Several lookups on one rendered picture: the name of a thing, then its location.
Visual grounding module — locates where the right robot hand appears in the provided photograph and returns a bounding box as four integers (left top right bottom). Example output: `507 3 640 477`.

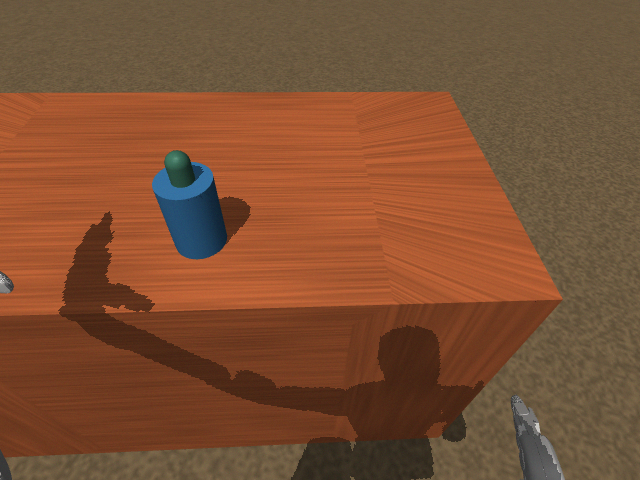
511 395 565 480

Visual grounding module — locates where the bottle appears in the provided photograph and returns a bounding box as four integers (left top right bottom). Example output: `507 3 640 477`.
152 150 227 259

